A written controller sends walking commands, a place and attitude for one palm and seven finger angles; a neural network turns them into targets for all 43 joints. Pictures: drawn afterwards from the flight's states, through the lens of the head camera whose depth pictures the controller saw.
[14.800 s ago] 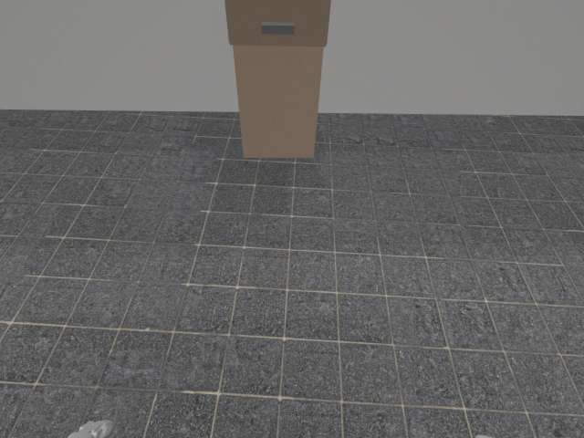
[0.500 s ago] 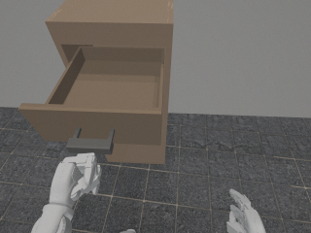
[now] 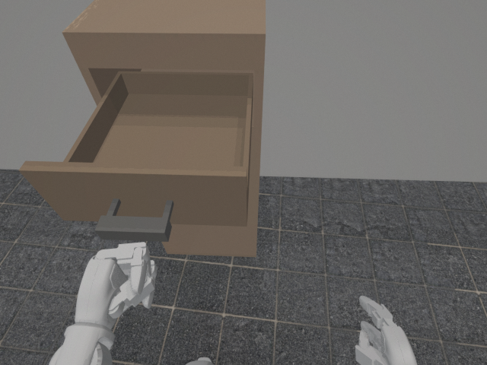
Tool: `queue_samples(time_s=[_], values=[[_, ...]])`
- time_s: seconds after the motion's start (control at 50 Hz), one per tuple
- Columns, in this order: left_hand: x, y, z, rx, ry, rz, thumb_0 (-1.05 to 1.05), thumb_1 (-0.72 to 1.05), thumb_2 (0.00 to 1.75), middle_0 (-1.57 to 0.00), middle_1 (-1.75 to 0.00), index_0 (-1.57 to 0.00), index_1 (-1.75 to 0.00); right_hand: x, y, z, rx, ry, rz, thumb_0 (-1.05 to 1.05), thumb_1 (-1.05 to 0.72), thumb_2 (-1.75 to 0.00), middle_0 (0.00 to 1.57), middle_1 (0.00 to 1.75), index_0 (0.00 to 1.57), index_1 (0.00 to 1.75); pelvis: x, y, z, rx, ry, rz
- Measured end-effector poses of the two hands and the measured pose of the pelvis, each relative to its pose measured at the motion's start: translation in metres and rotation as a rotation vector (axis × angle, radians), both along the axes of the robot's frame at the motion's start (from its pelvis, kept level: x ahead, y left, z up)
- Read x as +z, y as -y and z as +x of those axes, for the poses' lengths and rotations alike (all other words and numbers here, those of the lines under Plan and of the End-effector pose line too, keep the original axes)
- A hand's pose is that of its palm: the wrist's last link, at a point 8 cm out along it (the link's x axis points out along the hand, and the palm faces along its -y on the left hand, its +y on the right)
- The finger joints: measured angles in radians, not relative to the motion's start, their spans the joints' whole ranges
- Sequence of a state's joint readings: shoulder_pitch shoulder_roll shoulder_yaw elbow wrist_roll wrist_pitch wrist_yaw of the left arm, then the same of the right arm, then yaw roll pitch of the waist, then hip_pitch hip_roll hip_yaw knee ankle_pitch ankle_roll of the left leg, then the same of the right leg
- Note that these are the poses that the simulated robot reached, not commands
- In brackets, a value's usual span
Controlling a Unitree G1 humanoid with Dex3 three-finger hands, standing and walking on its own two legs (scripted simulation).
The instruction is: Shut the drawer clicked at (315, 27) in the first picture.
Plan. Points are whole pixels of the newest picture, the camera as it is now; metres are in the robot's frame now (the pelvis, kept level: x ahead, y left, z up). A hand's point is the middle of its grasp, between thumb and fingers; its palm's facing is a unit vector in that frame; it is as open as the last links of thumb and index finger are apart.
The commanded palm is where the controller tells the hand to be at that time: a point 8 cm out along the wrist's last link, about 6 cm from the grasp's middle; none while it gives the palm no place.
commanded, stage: push the drawer shut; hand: left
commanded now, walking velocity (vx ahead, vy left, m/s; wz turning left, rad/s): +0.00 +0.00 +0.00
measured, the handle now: (138, 216) +0.33 +0.19 +0.08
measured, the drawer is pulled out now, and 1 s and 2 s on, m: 0.29 0.21 0.08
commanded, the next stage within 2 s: none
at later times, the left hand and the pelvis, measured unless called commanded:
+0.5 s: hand (153, 261) +0.26 +0.15 +0.07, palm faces -0.03 -1.00 -0.06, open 2.9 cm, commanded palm +0.26 +0.20 +0.08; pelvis -0.01 -0.01 +0.00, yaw +1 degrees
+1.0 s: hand (165, 220) +0.33 +0.14 +0.08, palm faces -0.03 -1.00 -0.05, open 3.1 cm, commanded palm +0.32 +0.19 +0.08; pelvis -0.02 +0.00 +0.01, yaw +0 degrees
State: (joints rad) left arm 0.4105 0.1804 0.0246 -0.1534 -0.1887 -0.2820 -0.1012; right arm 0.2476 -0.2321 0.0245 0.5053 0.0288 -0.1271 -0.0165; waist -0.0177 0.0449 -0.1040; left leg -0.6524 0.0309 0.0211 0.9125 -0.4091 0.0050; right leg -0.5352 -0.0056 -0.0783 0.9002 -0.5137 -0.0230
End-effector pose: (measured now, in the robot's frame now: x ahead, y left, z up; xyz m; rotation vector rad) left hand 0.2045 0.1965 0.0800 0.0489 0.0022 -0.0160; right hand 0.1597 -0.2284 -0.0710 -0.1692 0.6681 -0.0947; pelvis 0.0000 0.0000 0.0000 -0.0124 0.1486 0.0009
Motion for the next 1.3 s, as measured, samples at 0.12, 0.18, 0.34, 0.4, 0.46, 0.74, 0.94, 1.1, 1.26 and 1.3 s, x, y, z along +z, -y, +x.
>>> queue_samples(time_s=[0.12,0.18,0.34,0.4,0.46,0.74,0.94,1.1,1.26,1.3], values=[[0.000,0.002,0.005,-0.010,0.011,0.006,0.01,0.90,0.90,-1.40,-1.60,-1.40,-1.60,-0.002,0.006,-0.001,0.002,-0.005,-0.008,0.01,-0.90,-0.90,0.20,0.30,0.20,0.30,-0.001,0.004,-0.002,0.007,0.002,-0.001],[-0.001,0.002,0.013,-0.015,0.010,0.008,0.01,0.90,0.90,-1.40,-1.60,-1.40,-1.60,-0.004,0.009,-0.003,-0.002,-0.016,-0.013,0.01,-0.90,-0.90,0.20,0.30,0.20,0.30,-0.001,0.005,-0.002,0.007,0.001,0.001],[-0.001,-0.001,0.025,-0.015,0.005,0.007,0.01,0.87,0.92,-1.39,-1.60,-1.40,-1.60,-0.004,0.017,-0.008,-0.020,-0.039,-0.018,0.01,-0.90,-0.90,0.20,0.30,0.20,0.30,0.003,0.008,-0.001,0.004,0.006,0.005],[-0.002,-0.002,0.026,-0.012,0.008,0.006,0.00,0.85,0.93,-1.39,-1.60,-1.40,-1.60,-0.006,0.018,-0.010,-0.016,-0.050,-0.024,0.01,-0.90,-0.90,0.20,0.30,0.20,0.30,0.003,0.008,-0.003,0.009,0.008,0.004],[-0.003,-0.004,0.029,-0.011,0.014,0.007,-0.02,0.82,0.94,-1.40,-1.60,-1.40,-1.60,-0.008,0.018,-0.011,-0.010,-0.063,-0.029,0.01,-0.90,-0.90,0.20,0.30,0.20,0.30,0.003,0.008,-0.006,0.014,0.010,0.003],[-0.003,0.000,0.065,-0.015,0.015,0.008,-0.02,0.83,0.98,-1.40,-1.60,-1.40,-1.60,-0.012,0.009,-0.024,-0.004,-0.093,-0.021,0.01,-0.90,-0.90,0.20,0.30,0.20,0.30,0.005,0.005,-0.019,0.018,0.018,-0.001],[-0.002,0.001,0.095,-0.015,0.018,0.005,0.00,0.84,0.98,-1.40,-1.60,-1.40,-1.60,-0.016,0.014,-0.050,-0.039,-0.159,-0.028,0.01,-0.90,-0.90,0.20,0.30,0.20,0.30,0.007,0.001,-0.022,0.006,0.016,0.000],[-0.002,0.001,0.112,-0.013,0.022,0.003,0.00,0.85,0.97,-1.40,-1.60,-1.40,-1.60,-0.020,0.018,-0.069,-0.073,-0.223,-0.034,0.01,-0.90,-0.90,0.20,0.30,0.20,0.30,0.008,-0.002,-0.021,-0.003,0.007,-0.001],[-0.004,-0.001,0.131,-0.019,0.019,0.002,-0.03,0.82,0.97,-1.40,-1.60,-1.40,-1.60,-0.025,0.018,-0.081,-0.084,-0.280,-0.039,0.01,-0.90,-0.90,0.20,0.30,0.20,0.30,0.006,-0.004,-0.022,-0.004,-0.007,-0.003],[-0.004,-0.002,0.138,-0.020,0.015,0.001,-0.03,0.81,0.96,-1.40,-1.60,-1.40,-1.60,-0.026,0.017,-0.084,-0.087,-0.290,-0.040,0.01,-0.90,-0.90,0.20,0.30,0.20,0.30,0.006,-0.004,-0.022,-0.004,-0.011,-0.005]])
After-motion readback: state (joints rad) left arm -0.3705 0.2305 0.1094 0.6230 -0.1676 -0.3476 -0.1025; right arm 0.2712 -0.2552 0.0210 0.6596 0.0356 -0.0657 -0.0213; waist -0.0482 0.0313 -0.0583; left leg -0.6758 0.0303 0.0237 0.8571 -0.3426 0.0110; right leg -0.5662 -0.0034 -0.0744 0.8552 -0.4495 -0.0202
